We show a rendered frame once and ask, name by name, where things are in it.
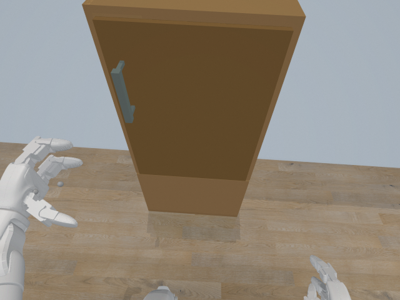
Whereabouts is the left robot forearm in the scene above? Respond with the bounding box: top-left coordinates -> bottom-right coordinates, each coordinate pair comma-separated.
0,208 -> 30,300

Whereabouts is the robot right hand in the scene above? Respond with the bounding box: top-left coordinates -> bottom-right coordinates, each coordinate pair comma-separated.
304,255 -> 351,300

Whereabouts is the cupboard door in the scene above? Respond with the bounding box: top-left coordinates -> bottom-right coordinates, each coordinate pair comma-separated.
92,16 -> 294,181

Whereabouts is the robot left hand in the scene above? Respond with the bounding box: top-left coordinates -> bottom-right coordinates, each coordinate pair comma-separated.
0,136 -> 83,228

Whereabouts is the left robot shin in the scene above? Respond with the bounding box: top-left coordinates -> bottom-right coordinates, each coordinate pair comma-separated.
158,286 -> 170,291

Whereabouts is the handle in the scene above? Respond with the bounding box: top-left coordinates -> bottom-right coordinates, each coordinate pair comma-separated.
111,61 -> 135,123

